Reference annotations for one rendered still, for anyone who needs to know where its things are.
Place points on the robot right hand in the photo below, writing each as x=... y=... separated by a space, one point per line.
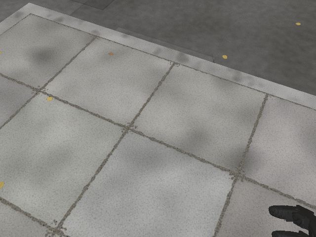
x=299 y=215

